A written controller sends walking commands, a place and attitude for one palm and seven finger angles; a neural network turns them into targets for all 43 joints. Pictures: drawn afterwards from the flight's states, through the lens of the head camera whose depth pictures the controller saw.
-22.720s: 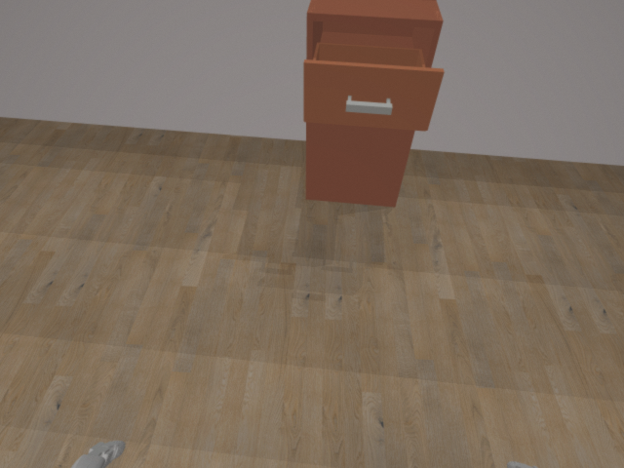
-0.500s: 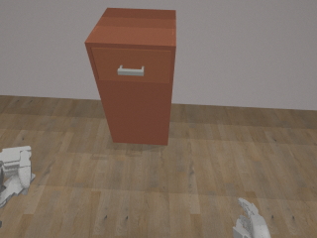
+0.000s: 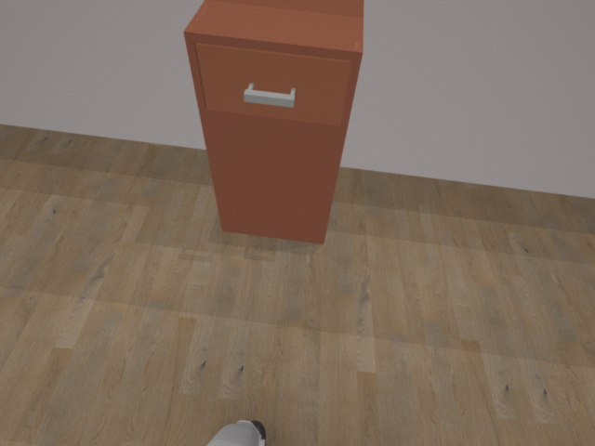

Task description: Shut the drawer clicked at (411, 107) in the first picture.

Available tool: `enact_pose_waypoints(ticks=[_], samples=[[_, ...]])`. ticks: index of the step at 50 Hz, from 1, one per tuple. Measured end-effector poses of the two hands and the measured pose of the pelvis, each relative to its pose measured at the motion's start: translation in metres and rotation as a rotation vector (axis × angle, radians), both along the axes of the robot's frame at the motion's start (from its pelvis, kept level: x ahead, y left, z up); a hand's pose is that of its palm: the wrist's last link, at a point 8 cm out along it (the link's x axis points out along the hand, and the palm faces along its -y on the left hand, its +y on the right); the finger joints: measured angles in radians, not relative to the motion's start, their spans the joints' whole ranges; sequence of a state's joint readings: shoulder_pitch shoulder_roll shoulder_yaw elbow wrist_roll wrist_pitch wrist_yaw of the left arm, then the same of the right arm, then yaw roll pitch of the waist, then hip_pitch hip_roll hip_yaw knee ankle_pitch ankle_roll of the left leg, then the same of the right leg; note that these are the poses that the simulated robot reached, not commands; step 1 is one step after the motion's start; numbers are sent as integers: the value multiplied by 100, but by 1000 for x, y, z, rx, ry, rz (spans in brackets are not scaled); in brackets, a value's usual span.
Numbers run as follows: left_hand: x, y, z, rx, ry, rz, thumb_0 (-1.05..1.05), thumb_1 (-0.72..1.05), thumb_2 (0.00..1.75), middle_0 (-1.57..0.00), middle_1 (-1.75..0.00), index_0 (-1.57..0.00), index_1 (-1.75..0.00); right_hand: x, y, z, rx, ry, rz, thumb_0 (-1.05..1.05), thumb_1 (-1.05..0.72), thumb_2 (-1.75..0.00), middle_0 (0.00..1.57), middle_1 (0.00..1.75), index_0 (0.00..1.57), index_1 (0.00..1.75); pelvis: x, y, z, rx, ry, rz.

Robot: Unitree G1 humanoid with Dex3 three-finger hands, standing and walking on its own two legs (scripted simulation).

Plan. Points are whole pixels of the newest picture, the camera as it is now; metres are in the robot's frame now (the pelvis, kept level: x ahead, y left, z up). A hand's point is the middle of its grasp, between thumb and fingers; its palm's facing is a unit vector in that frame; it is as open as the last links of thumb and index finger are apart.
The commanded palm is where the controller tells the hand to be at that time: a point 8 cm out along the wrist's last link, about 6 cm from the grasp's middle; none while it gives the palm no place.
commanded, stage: let the arm hang, fingers relaxed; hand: left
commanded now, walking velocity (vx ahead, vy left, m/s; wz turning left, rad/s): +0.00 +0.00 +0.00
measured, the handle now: (270, 93) +0.90 +0.12 -0.07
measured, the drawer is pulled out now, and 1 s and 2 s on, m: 0.00 0.00 0.00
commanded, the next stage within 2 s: look to check the result in 0.66 s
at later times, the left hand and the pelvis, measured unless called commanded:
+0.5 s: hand out of the picture +0.03 +0.20 -0.16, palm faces -0.03 -0.97 -0.26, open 7.3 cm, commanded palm none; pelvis +0.01 +0.00 +0.01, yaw -1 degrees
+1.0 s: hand out of the picture +0.06 +0.21 -0.16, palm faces -0.04 -0.95 -0.30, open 7.4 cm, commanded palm none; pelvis +0.02 -0.01 +0.01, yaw -2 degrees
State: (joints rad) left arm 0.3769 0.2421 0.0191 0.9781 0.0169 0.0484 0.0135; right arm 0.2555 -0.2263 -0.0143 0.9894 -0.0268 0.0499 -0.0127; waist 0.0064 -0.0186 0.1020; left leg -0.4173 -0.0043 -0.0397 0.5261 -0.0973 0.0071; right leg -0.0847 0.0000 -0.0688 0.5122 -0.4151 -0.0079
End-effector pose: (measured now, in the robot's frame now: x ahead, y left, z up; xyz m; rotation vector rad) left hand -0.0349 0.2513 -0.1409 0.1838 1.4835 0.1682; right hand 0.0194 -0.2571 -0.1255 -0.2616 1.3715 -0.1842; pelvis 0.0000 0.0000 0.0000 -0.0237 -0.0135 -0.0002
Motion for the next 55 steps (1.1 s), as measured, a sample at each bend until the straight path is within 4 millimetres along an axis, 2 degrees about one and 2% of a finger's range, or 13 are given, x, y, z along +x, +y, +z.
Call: enact_pose_waypoints(ticks=[3, 5, 9, 13, 18, 25, 31, 38, 55], samples=[[-31, 7, 11, 30, 81, 19, 1, 90, 90, -72, -88, -71, -90, -6, 6, -5, 26, 19, -18, 1, -91, -90, 20, 30, 21, 30, -1, 0, 3, 0, -4, -2], [-44, 11, 17, 49, 115, 26, 1, 90, 90, -64, -80, -63, -81, -6, 9, -8, 43, 15, -29, 1, -91, -90, 20, 30, 21, 30, -1, 1, 4, 0, -11, -5], [-50, 15, 22, 74, 131, 27, 1, 90, 90, -49, -62, -48, -63, 0, 14, -13, 67, -13, -45, 1, -91, -90, 20, 30, 21, 30, 0, 1, 4, 1, -27, -11], [-32, 14, 19, 77, 87, 14, 1, 90, 90, -35, -48, -35, -48, 8, 14, -15, 77, -42, -54, 1, -91, -90, 20, 30, 21, 30, 1, 0, 5, 4, -36, -16], [8, 6, 14, 60, -7, -16, 1, 90, 90, -26, -37, -25, -37, 15, 12, -14, 75, -61, -62, 1, -91, -90, 20, 30, 21, 30, 5, -1, 5, 12, -35, -21], [66, -7, 10, 31, -131, -58, 1, 90, 90, -21, -32, -21, -32, 17, 3, -10, 57, -60, -75, 1, -91, -90, 20, 30, 21, 30, 12, -5, 6, 18, -30, -25], [95, -13, 10, 24, -176, -80, 1, 90, 90, -20, -30, -20, -31, 18, -4, -7, 40, -51, -86, 1, -91, -90, 20, 30, 20, 30, 17, -8, 6, 19, -27, -28], [103, -9, 12, 39, -168, -85, 1, 90, 90, -20, -30, -20, -30, 21, -8, -7, 32, -44, -91, 1, -91, -90, 20, 30, 20, 30, 22, -9, 7, 19, -26, -34], [86, 6, 17, 78, -106, -71, 1, 90, 90, -20, -30, -20, -30, 44, -15, -5, 26, -75, -67, 1, -91, -90, 20, 30, 21, 30, 25, -9, 8, 23, -30, -42]])
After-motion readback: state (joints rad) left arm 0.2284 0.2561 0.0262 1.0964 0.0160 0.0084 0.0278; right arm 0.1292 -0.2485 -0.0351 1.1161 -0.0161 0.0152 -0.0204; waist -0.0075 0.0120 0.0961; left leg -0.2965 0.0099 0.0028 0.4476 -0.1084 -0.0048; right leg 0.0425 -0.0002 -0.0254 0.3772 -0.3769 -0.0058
